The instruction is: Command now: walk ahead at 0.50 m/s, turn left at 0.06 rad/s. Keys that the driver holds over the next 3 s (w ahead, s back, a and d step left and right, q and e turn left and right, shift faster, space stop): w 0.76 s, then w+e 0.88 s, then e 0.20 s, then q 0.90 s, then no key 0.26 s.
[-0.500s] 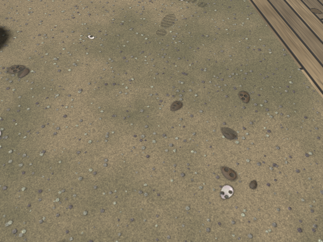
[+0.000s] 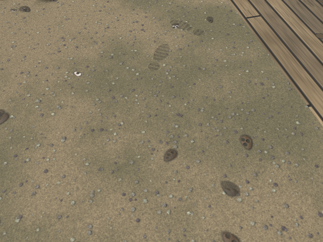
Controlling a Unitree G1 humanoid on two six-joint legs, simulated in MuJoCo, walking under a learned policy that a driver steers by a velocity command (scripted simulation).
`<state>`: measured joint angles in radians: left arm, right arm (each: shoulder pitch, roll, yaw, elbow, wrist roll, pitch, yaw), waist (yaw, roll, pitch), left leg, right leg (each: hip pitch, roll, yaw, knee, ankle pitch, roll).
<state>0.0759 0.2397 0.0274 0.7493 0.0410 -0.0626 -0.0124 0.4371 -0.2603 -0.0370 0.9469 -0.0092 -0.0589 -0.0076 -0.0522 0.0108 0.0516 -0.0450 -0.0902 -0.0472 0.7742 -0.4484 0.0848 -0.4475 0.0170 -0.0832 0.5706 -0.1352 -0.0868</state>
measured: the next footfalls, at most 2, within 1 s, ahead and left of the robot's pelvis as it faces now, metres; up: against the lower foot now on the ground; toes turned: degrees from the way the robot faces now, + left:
left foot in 0.48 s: +0.42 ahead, +0.11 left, +0.00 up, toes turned +3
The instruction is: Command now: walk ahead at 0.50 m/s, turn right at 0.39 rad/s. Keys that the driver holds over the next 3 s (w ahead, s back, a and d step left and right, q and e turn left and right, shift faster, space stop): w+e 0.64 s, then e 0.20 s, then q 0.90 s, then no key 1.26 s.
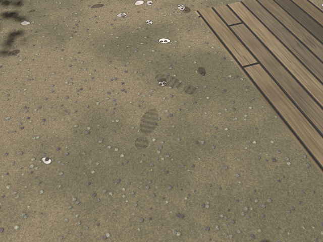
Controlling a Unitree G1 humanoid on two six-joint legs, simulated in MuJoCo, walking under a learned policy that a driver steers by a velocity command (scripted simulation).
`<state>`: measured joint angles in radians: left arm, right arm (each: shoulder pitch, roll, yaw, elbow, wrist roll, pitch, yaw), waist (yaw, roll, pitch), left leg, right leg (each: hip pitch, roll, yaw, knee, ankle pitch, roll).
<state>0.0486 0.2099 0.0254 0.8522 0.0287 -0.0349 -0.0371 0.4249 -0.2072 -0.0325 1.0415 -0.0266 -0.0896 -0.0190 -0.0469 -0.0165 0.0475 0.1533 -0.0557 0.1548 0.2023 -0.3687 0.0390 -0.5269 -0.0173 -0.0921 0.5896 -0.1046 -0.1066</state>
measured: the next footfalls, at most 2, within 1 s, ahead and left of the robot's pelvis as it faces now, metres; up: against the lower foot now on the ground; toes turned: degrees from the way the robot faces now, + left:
right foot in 0.04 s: +0.18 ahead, -0.08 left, +0.00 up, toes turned -5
left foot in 0.58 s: +0.52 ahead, +0.03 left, +0.00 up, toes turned -21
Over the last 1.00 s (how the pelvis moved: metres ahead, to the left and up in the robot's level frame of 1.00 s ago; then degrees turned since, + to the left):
0.54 0.02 0.01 -6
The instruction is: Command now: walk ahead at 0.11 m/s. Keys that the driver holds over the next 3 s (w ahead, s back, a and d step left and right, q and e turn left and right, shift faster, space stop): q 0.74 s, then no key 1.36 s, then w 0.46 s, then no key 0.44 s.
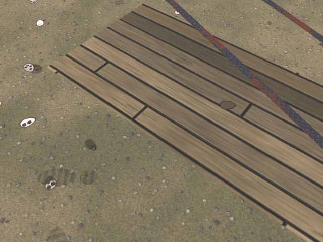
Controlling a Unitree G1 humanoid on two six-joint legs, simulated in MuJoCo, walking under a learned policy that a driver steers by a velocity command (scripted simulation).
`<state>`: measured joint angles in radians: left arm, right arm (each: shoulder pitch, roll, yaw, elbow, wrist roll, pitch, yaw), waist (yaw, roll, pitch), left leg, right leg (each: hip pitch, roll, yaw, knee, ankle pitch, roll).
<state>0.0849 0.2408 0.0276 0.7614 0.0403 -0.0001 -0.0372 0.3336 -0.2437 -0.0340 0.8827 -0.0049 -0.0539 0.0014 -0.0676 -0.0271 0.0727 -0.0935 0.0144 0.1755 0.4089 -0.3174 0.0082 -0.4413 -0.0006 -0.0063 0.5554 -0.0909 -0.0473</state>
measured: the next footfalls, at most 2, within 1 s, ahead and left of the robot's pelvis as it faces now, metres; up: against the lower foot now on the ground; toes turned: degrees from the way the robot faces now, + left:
right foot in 0.02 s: +0.14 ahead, -0.10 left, +0.00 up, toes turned -1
left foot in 0.42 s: +0.03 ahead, +0.10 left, +0.00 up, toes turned +16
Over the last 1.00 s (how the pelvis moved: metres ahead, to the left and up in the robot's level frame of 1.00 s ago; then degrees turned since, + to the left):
0.49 -0.08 0.01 -30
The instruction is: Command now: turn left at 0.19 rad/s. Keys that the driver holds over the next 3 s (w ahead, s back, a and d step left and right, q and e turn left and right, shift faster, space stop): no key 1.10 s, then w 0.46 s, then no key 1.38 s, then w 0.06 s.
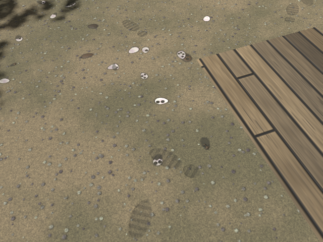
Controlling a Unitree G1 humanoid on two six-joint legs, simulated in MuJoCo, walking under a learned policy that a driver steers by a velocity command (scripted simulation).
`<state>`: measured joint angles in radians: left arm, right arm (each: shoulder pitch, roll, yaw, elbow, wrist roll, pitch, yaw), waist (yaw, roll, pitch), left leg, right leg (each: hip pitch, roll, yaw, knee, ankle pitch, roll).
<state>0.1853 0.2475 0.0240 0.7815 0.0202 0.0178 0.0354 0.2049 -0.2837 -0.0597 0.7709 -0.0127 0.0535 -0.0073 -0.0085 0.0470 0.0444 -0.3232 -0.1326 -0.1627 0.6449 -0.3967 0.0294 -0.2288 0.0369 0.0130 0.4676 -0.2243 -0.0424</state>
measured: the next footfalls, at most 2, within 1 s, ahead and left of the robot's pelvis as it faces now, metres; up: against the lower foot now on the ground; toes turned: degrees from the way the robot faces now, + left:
left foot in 0.24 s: +0.00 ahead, +0.12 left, +0.00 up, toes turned -4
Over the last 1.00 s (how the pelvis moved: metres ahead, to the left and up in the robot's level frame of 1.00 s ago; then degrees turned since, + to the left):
0.01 -0.01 0.00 28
